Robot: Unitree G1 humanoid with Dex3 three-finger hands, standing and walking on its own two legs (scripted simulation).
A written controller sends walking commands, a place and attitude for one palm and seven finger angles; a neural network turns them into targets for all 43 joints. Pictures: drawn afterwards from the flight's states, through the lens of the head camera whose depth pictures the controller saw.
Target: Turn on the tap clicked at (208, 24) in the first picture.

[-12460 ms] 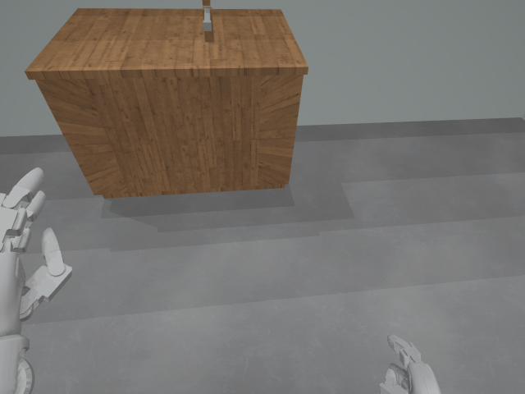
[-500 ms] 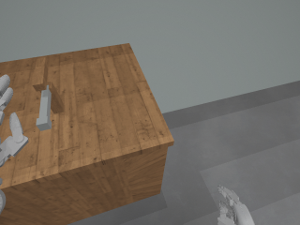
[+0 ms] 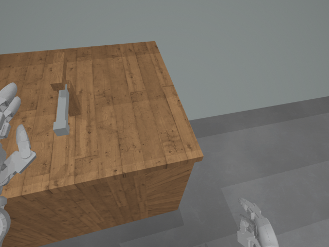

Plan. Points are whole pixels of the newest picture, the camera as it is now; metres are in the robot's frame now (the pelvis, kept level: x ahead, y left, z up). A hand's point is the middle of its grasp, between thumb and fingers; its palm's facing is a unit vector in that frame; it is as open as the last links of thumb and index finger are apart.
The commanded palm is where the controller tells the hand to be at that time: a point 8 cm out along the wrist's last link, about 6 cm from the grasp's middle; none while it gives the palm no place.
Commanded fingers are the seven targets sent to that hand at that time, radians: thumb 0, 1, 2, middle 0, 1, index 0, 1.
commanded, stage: come to a stop and stand still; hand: left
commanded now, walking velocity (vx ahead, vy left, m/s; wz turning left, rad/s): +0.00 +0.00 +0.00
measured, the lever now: (61, 128) +0.35 +0.30 +0.07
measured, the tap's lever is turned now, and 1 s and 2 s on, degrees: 0 0 0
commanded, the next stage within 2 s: look again from close up in 0.24 s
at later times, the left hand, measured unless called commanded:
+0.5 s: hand (23, 163) +0.21 +0.27 +0.16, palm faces +0.36 -0.87 -0.35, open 7.4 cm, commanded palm +0.15 +0.30 +0.18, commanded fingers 0.00 0.90 0.90 -0.20 -0.30 -0.20 -0.30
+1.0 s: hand (52, 161) +0.22 +0.23 +0.15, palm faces +0.27 -0.89 -0.38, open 7.4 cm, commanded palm +0.15 +0.28 +0.17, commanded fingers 0.00 0.90 0.90 -0.20 -0.30 -0.20 -0.30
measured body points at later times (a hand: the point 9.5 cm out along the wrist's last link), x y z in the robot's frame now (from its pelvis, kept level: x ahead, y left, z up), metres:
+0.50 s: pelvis -0.01 +0.01 +0.00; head +0.02 +0.04 +0.45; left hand +0.18 +0.31 +0.18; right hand +0.17 -0.21 -0.07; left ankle +0.00 +0.10 -0.74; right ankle +0.03 -0.13 -0.74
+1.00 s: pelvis +0.00 -0.01 -0.01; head -0.01 -0.02 +0.44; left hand +0.20 +0.28 +0.17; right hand +0.19 -0.23 -0.08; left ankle +0.00 +0.10 -0.74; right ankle +0.03 -0.12 -0.74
